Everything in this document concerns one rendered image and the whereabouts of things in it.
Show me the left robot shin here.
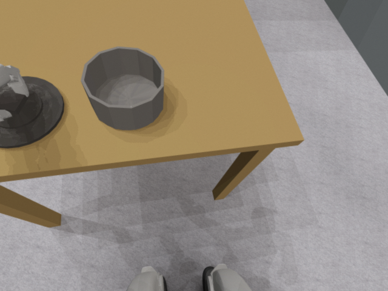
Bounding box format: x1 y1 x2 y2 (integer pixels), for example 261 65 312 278
141 266 157 273

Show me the knob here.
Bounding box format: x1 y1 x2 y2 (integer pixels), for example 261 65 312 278
0 91 28 115

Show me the pot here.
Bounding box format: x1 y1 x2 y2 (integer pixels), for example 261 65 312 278
81 46 164 130

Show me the table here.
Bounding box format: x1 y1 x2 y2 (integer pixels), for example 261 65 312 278
0 0 304 227

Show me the left robot thigh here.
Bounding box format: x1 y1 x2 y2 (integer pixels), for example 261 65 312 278
126 272 164 291

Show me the lid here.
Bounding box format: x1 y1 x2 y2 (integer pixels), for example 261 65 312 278
0 76 64 149

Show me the robot left hand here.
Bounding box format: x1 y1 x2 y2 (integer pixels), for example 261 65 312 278
0 64 29 121

